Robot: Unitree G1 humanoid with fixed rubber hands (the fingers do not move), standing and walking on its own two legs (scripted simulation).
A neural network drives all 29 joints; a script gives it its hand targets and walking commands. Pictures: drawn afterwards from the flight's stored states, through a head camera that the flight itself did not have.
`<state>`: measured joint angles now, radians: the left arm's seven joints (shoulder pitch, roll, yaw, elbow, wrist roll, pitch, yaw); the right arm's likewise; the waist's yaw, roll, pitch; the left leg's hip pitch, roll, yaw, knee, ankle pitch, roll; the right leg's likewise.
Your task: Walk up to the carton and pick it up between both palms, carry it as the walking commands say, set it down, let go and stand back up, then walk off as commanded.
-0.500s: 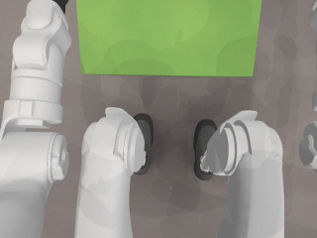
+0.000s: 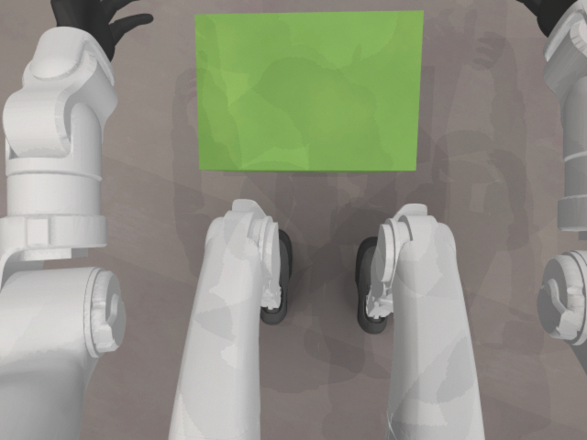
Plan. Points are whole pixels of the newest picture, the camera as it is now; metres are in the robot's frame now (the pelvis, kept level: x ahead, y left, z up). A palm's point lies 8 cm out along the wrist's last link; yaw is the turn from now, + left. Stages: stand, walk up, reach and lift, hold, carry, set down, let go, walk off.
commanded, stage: set down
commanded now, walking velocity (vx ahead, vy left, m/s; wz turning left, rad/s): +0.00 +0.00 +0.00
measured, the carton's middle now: (307, 114) +0.48 +0.03 -0.33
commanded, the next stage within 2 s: let go in 0.54 s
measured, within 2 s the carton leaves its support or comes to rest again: neither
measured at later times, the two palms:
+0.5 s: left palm out of the picture +0.52 +0.24 +0.07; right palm out of the picture +0.54 -0.23 +0.05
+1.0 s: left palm out of the picture +0.38 +0.25 +0.14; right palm out of the picture +0.38 -0.25 +0.12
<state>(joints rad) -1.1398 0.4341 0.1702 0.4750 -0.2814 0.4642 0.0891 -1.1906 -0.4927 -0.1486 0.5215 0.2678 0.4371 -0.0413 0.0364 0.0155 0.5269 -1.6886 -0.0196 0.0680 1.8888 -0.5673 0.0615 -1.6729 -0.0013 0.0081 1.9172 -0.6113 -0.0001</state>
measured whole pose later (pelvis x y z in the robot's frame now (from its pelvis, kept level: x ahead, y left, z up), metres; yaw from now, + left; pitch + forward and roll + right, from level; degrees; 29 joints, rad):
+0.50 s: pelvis +0.01 +0.00 +0.12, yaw +0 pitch +27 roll +1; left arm -1.12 0.43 0.23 0.71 -0.23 0.36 -0.01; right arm -1.18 -0.47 -0.15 0.82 0.21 0.36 0.01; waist 0.04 0.00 0.28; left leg -1.46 -0.03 0.05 1.39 -0.40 0.04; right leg -1.46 0.00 0.02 1.42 -0.44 0.00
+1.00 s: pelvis +0.06 +0.00 +0.20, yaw -1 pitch +11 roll +1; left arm -0.32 0.38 0.06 0.30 -0.21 0.29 -0.05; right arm -0.32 -0.36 -0.14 0.32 0.16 0.29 0.00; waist 0.04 0.03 0.35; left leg -0.87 -0.03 0.04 1.10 -0.42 0.04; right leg -0.86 0.00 0.02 1.13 -0.45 0.00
